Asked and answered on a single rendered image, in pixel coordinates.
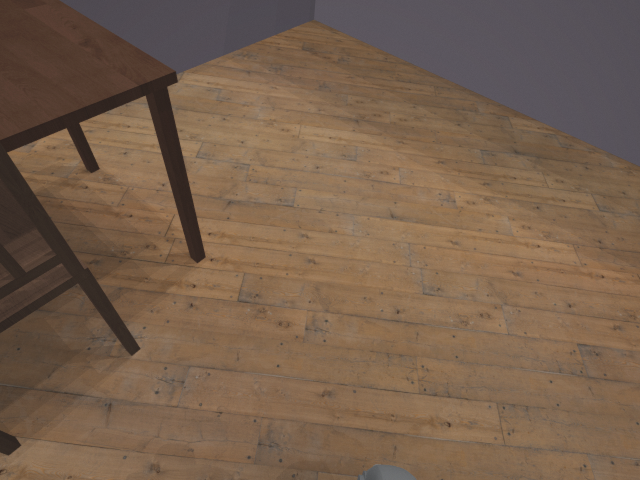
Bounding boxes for table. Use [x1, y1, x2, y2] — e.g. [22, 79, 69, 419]
[0, 0, 206, 263]

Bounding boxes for chair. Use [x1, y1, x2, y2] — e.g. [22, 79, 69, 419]
[0, 143, 140, 456]

